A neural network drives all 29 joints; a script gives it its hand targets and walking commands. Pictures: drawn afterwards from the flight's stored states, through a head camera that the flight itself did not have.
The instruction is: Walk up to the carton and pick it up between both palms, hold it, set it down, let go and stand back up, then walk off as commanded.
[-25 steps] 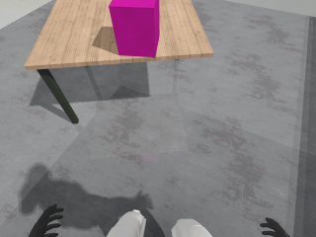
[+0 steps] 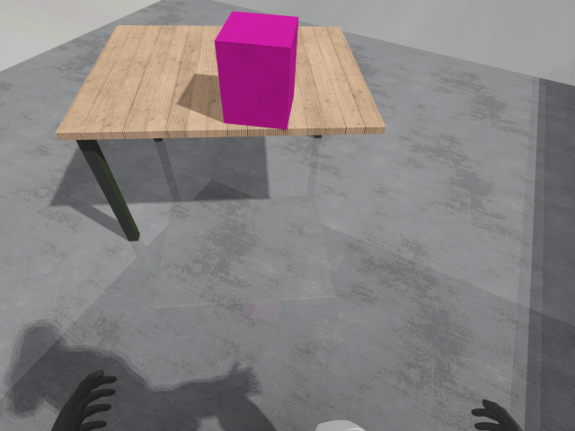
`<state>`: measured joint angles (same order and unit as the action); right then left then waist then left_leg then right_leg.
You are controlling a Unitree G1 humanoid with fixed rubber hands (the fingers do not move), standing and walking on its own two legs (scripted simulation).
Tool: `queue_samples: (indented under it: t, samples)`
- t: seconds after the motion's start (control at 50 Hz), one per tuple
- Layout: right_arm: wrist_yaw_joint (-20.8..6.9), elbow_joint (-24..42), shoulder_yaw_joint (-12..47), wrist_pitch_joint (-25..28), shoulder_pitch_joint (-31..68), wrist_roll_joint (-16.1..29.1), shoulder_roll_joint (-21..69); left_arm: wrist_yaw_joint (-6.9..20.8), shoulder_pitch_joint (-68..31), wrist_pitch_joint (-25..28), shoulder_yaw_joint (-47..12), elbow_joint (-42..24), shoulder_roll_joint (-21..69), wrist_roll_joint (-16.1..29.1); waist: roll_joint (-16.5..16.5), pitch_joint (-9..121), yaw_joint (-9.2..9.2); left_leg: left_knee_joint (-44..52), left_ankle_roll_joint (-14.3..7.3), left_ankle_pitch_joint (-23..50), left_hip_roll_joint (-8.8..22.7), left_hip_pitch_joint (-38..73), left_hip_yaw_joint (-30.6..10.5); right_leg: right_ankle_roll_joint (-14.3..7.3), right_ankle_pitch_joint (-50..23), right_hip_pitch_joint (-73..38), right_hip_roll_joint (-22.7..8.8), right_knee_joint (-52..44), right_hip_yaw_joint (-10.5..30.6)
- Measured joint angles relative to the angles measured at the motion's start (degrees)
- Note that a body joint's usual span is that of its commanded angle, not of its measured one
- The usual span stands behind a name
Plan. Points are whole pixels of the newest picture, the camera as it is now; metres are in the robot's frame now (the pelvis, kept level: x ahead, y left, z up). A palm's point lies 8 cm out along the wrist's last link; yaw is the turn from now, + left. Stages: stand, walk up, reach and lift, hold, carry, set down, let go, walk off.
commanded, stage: walk off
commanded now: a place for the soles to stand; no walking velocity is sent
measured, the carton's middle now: (260, 71) +1.08 +0.01 -0.04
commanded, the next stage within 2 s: stand in 0.12 s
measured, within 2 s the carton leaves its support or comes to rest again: neither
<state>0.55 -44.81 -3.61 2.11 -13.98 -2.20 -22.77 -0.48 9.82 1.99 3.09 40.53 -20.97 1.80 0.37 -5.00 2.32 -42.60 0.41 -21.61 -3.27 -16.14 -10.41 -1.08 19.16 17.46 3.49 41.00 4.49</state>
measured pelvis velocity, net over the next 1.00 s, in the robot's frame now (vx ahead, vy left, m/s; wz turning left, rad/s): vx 0.00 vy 0.01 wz -0.01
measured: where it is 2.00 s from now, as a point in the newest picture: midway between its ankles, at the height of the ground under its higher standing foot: outside the picture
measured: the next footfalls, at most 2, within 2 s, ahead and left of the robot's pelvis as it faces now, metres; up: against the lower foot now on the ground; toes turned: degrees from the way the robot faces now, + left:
none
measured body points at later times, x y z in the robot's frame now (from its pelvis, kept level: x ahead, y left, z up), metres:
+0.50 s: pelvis +0.00 +0.00 +0.00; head +0.00 +0.02 +0.45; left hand +0.17 +0.29 -0.09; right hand +0.13 -0.32 -0.07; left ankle +0.02 +0.14 -0.71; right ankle +0.04 -0.12 -0.71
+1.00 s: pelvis +0.00 +0.01 +0.00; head +0.00 +0.03 +0.45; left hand +0.16 +0.30 -0.09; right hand +0.13 -0.32 -0.06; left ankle +0.02 +0.14 -0.71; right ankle +0.04 -0.12 -0.71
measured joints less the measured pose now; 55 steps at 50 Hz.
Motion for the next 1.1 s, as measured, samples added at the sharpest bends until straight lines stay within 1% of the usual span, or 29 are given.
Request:
queue_samples:
  t: [0.06, 0.18, 0.48, 1.1]
  samples:
    - [0.0, -0.01, 0.0, 0.61, -0.03, 0.0, 0.0, 0.0, 0.0, -0.36, 0.0, -0.01, 0.0, 0.0, 0.11, 0.31, -0.01, 0.01, 0.01, -0.29, -0.04, 0.0, 0.12, 0.0, 0.28, -0.05, -0.11, -0.13, 0.04]
    - [0.0, -0.01, 0.0, 0.63, 1.24, 0.0, 0.0, 0.0, 0.0, 0.53, 0.0, -0.01, 0.0, 0.0, 0.11, 0.36, -0.01, 0.01, 0.01, -0.5, 0.48, 0.0, 0.11, 0.26, -0.43, -0.33, 0.33, -0.98, 0.02]
    - [0.0, -0.01, 0.0, 0.63, 5.14, 0.0, 0.0, 0.0, 0.0, 0.03, 0.0, -0.01, 0.0, 0.0, 0.11, 0.45, -0.01, 0.01, 0.02, -0.36, 0.76, 0.0, 0.11, 0.48, -1.07, -0.69, 0.55, -1.84, 0.02]
    - [0.0, -0.01, 0.0, 0.63, 5.41, 0.0, 0.0, 0.0, 0.0, -0.16, 0.0, -0.01, 0.0, 0.0, 0.11, 0.45, 0.0, 0.63, 0.02, 0.53, 0.82, 0.0, 0.11, 0.75, -2.44, -1.35, 0.43, -3.78, 0.03]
